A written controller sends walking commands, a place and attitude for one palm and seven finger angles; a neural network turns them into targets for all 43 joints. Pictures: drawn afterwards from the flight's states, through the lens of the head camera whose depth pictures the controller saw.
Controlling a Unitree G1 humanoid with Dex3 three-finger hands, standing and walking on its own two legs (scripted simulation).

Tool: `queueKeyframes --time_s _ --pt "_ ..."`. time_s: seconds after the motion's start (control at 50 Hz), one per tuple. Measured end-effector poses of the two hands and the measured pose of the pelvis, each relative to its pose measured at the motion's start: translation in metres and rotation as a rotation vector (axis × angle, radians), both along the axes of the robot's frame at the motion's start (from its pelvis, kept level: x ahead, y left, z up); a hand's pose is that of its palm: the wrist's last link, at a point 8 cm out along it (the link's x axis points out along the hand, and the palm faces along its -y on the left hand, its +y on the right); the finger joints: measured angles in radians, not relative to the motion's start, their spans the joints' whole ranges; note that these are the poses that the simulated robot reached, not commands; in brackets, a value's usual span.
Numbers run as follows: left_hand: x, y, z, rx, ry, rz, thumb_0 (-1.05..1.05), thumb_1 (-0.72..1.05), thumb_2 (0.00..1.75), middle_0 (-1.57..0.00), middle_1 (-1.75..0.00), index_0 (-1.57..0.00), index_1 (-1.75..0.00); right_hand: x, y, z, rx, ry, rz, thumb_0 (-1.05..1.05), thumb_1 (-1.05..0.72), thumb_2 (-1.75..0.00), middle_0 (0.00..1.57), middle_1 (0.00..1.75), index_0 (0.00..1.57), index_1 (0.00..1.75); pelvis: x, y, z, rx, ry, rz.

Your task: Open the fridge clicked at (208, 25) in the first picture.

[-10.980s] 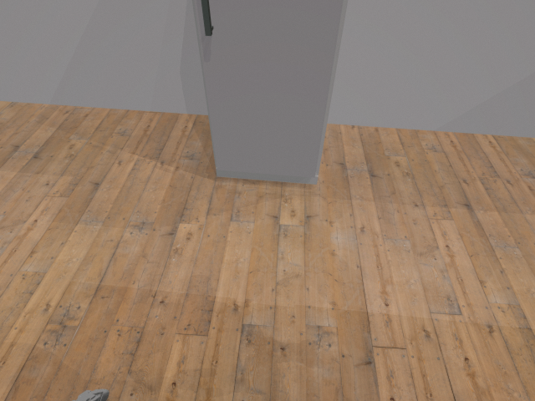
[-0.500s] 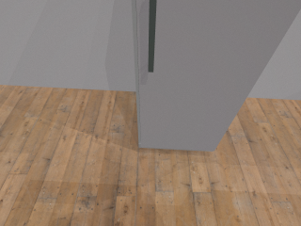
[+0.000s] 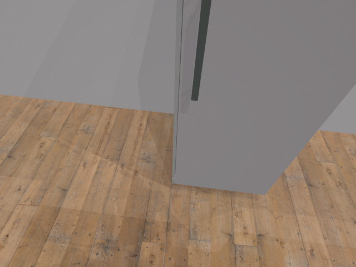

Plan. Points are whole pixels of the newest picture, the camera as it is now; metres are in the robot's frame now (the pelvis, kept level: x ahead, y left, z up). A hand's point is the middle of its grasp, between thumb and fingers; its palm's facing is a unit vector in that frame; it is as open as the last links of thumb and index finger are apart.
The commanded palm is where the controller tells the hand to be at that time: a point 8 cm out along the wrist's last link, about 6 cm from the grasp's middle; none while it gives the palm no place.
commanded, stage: look again from close up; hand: left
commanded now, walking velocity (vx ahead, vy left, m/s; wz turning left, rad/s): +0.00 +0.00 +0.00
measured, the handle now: (200, 48) +0.61 -0.01 +0.18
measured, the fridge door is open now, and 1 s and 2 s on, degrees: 0 0 0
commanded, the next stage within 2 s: shuffle to correct the standing spot in 0.28 s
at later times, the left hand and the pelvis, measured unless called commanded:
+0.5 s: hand out of the picture -0.01 +0.16 -0.18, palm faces +0.03 -0.98 -0.18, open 7.4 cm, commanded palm none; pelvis -0.01 -0.01 +0.00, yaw -1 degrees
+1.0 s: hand out of the picture +0.00 +0.08 -0.19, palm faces +0.07 -0.99 -0.10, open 7.4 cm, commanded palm none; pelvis +0.09 -0.06 -0.02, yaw -1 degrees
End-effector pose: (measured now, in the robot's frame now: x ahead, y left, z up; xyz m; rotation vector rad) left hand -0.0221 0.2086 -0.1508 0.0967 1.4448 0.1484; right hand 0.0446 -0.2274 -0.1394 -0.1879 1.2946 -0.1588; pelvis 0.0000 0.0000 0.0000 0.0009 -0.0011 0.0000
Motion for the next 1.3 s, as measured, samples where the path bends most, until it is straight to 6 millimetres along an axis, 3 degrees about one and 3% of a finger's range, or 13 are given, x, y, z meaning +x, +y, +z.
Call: queueKeyframes --time_s 0.16,0.52,0.6,0.7,0.74,0.8,0.92,1.02,1.1,1.18,1.3 --pt "0.01 0.004 0.003 0.022 -0.03 -0.005 0.0 0.91 0.9 -0.2 -0.29 -0.2 -0.3 -0.006 -0.002 -0.002 0.007 0.015 -0.003 0.0 -0.94 -0.9 0.2 0.3 0.2 0.3 0.001 -0.002 0.001 0.004 -0.008 0.0" --pt "0.005 -0.001 0.003 0.023 -0.016 -0.024 0.0 0.9 0.9 -0.2 -0.29 -0.2 -0.3 -0.076 0.005 -0.01 0.059 0.153 -0.068 0.0 -0.91 -0.9 0.2 0.3 0.2 0.3 -0.007 -0.012 -0.002 0.01 -0.012 -0.019" --pt "0.005 -0.008 0.0 0.02 0.019 -0.044 0.0 0.9 0.9 -0.2 -0.29 -0.2 -0.3 -0.088 -0.002 -0.015 0.065 0.17 -0.118 0.0 -0.91 -0.9 0.2 0.3 0.2 0.3 -0.002 -0.022 -0.007 0.023 0.003 -0.041" --pt "0.016 -0.025 0.002 0.036 0.007 -0.024 0.0 0.91 0.9 -0.2 -0.29 -0.19 -0.3 -0.095 -0.025 -0.021 0.063 0.228 -0.131 0.0 -0.91 -0.9 0.2 0.3 0.2 0.3 0.013 -0.042 -0.012 0.007 0.019 -0.025" --pt "0.017 -0.032 0.003 0.042 -0.008 0.01 0.0 0.91 0.9 -0.2 -0.29 -0.2 -0.3 -0.086 -0.035 -0.018 0.054 0.256 -0.109 0.0 -0.91 -0.9 0.2 0.3 0.2 0.3 0.02 -0.048 -0.01 0.006 0.025 -0.012" --pt "0.013 -0.046 0.005 0.033 0.018 0.039 0.0 0.91 0.9 -0.2 -0.29 -0.19 -0.3 -0.057 -0.049 -0.013 0.035 0.233 -0.084 0.01 -0.91 -0.9 0.2 0.3 0.2 0.3 0.032 -0.054 -0.007 0.006 0.027 -0.002" --pt "0.006 -0.072 0.001 -0.027 0.133 0.049 0.0 0.9 0.9 -0.2 -0.29 -0.2 -0.3 0.038 -0.06 -0.011 0.014 0.077 -0.038 0.01 -0.91 -0.9 0.19 0.3 0.19 0.3 0.061 -0.058 -0.009 -0.003 0.03 -0.002" --pt "0.022 -0.078 -0.018 -0.078 0.197 0.048 0.0 0.9 0.9 -0.2 -0.29 -0.2 -0.3 0.112 -0.052 -0.015 -0.006 -0.08 -0.011 0.0 -0.91 -0.9 0.19 0.3 0.19 0.3 0.091 -0.055 -0.024 -0.008 0.014 -0.026" --pt "0.072 -0.073 -0.019 -0.064 0.139 0.008 0.0 0.9 0.9 -0.2 -0.29 -0.2 -0.3 0.129 -0.055 -0.008 -0.009 -0.114 -0.035 -0.01 -0.92 -0.9 0.2 0.3 0.2 0.3 0.107 -0.062 -0.018 0.0 0.004 -0.044" --pt "0.142 -0.068 -0.009 -0.029 -0.012 -0.004 0.0 0.91 0.9 -0.2 -0.29 -0.2 -0.3 0.131 -0.078 0.001 -0.034 -0.067 -0.035 -0.02 -0.95 -0.9 0.2 0.3 0.2 0.3 0.123 -0.074 -0.007 -0.008 0.017 -0.034" --pt "0.221 -0.069 0.008 0.063 -0.136 -0.057 0.01 0.93 0.9 -0.2 -0.29 -0.19 -0.3 0.127 -0.121 -0.005 -0.021 0.034 -0.065 -0.01 -0.93 -0.9 0.2 0.3 0.2 0.3 0.152 -0.108 -0.006 -0.017 0.029 -0.024"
